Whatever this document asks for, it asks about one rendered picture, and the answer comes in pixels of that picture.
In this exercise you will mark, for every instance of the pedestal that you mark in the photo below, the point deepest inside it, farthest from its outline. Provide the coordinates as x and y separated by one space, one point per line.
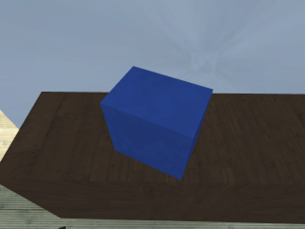
247 164

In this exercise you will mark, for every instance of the carton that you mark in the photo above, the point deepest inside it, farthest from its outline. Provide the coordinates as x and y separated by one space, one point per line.
155 118

